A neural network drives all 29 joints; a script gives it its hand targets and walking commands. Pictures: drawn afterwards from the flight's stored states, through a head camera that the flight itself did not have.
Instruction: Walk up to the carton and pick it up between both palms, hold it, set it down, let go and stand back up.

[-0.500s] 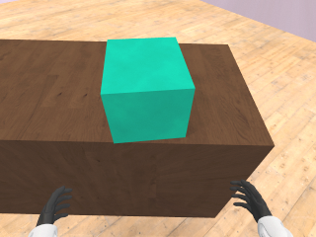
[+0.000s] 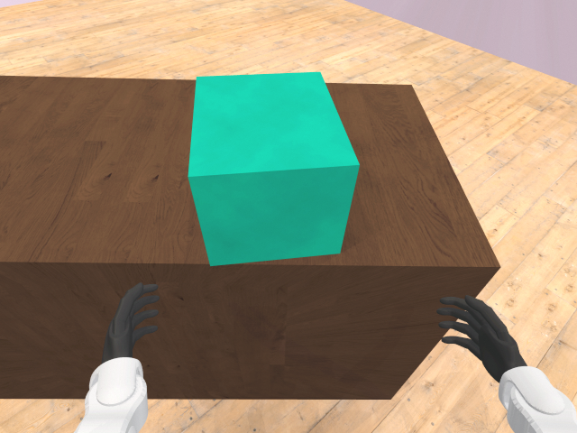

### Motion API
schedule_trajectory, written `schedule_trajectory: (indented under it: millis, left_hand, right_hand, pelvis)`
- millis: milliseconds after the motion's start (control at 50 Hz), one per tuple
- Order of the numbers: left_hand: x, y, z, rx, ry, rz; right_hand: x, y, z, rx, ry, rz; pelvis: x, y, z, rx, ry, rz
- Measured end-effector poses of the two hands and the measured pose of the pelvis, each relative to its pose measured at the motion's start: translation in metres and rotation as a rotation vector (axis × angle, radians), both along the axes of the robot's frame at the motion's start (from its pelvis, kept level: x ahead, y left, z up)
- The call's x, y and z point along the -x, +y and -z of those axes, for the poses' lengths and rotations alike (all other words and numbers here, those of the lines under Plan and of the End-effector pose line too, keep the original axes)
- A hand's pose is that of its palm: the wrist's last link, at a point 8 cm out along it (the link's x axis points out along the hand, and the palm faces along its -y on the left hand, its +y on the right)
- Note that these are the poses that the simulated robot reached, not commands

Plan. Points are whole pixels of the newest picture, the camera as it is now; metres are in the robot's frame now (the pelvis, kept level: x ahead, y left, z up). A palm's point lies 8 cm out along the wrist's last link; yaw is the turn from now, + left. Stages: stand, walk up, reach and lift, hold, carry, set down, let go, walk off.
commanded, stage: reach and lift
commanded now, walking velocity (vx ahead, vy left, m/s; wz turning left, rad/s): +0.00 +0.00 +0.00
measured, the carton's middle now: (267, 164) +0.52 +0.05 +0.09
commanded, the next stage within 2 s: none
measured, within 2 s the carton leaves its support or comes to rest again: neither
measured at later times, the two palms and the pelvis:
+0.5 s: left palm (134, 296) +0.27 +0.21 +0.08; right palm (489, 307) +0.28 -0.25 +0.06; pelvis +0.04 -0.01 +0.00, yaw +0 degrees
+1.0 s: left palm (122, 249) +0.31 +0.22 +0.12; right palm (463, 237) +0.35 -0.22 +0.11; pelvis +0.04 -0.01 +0.00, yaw +0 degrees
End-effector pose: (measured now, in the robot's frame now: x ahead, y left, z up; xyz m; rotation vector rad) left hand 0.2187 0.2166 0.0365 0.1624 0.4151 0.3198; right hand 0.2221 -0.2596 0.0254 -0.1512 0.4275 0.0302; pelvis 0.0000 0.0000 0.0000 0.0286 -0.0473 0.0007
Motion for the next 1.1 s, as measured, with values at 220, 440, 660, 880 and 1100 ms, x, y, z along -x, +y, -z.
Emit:
schedule_trajectory:
  millis: [220, 440, 660, 880, 1100]
  left_hand:
    - [-0.028, -0.010, -0.022, 0.005, -0.080, -0.007]
    - [-0.047, -0.014, -0.038, 0.015, -0.123, -0.014]
    - [-0.067, -0.003, -0.054, 0.027, -0.131, -0.057]
    - [-0.085, 0.003, -0.072, 0.048, -0.135, -0.070]
    - [-0.104, 0.009, -0.094, 0.069, -0.170, -0.087]
  right_hand:
    - [-0.027, 0.012, -0.014, -0.046, -0.052, -0.060]
    - [-0.049, 0.005, -0.027, -0.051, -0.093, -0.066]
    - [-0.077, 0.025, -0.044, -0.093, -0.135, -0.108]
    - [-0.112, 0.032, -0.071, -0.095, -0.177, -0.113]
    - [-0.145, 0.038, -0.095, -0.091, -0.212, -0.130]
  pelvis:
    - [-0.018, -0.002, -0.002, -0.003, 0.025, 0.000]
    - [-0.033, -0.007, -0.003, -0.007, 0.048, 0.001]
    - [-0.037, -0.010, -0.004, -0.006, 0.057, 0.004]
    - [-0.038, -0.010, -0.004, -0.005, 0.060, 0.004]
    - [-0.039, -0.010, -0.004, -0.005, 0.061, 0.005]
